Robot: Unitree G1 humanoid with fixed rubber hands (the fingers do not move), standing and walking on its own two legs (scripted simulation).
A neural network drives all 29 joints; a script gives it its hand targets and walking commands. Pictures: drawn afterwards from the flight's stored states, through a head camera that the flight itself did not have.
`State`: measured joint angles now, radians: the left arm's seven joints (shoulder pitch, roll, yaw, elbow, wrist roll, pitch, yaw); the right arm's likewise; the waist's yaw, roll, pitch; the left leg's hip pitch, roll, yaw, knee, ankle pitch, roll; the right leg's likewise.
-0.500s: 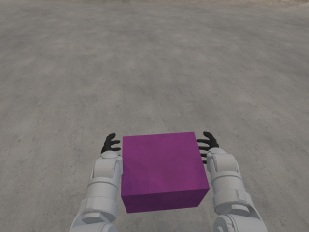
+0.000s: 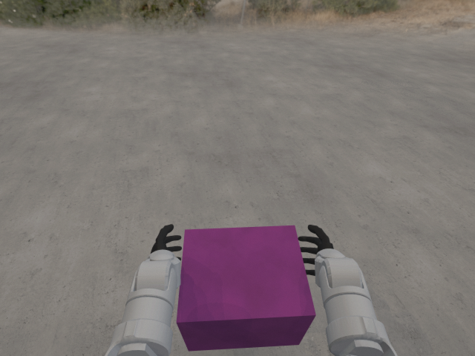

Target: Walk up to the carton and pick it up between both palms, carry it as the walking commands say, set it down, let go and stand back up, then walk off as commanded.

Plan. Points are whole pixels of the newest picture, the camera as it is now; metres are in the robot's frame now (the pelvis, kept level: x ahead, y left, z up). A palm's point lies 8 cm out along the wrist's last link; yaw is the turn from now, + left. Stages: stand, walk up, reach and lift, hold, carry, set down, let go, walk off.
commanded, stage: reach and lift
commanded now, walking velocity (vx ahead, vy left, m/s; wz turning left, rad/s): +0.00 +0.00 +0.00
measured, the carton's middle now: (242, 287) +0.29 +0.00 -0.04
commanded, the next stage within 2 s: hold in 0.38 s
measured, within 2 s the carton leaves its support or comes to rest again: neither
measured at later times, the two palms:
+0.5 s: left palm (162, 265) +0.27 +0.14 +0.04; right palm (328, 266) +0.27 -0.16 +0.05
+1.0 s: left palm (162, 267) +0.27 +0.14 +0.04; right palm (328, 267) +0.27 -0.16 +0.05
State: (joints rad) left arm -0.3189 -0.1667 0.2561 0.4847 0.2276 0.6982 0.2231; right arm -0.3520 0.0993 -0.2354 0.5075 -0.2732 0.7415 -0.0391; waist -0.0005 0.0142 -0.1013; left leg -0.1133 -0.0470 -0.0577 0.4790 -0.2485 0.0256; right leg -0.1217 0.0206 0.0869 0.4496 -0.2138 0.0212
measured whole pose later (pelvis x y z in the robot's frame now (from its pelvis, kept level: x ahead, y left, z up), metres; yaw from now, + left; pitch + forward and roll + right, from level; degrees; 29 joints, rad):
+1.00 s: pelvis -0.01 +0.00 +0.00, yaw +0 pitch -8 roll +0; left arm -0.30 -0.16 0.23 0.45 0.23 0.71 0.21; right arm -0.32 0.13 -0.23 0.44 -0.27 0.76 -0.10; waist 0.00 0.00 -0.08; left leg -0.11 -0.04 -0.06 0.49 -0.25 0.02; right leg -0.12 0.03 0.09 0.46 -0.21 0.02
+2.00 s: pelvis -0.06 +0.06 -0.03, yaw +2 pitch +3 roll +0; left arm -0.29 -0.16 0.18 -0.20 0.06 1.24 0.35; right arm -0.34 0.17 -0.16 -0.13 -0.11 1.25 -0.23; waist 0.03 -0.02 -0.06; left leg -0.51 -0.12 0.02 0.65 -0.20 0.11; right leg -0.53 -0.05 -0.04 0.97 -0.53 0.07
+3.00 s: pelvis -0.21 +0.20 -0.02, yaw +6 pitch +3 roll +1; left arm -0.36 -0.18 0.16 -0.17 0.09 1.22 0.31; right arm -0.33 0.14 -0.18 -0.22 -0.07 1.27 -0.25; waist -0.03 -0.01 -0.02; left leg -0.57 0.03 -0.01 0.85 -0.38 -0.02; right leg -0.45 -0.12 -0.13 0.70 -0.30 0.02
